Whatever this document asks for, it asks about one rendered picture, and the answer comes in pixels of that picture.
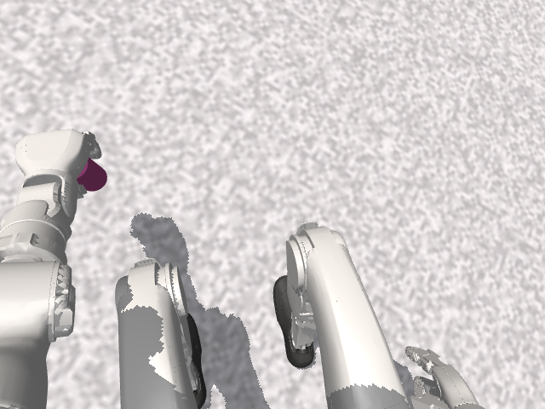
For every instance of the left robot foot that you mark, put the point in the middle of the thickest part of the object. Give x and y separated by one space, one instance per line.
200 393

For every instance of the left robot hand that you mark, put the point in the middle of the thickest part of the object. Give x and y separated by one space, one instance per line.
64 150

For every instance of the right robot hand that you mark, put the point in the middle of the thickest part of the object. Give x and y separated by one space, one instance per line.
447 390

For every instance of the right robot foot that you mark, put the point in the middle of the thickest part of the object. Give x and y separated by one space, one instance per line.
297 357

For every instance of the left robot arm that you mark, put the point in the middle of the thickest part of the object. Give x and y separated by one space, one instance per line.
37 298

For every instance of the can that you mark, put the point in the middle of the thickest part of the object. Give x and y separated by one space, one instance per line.
93 177

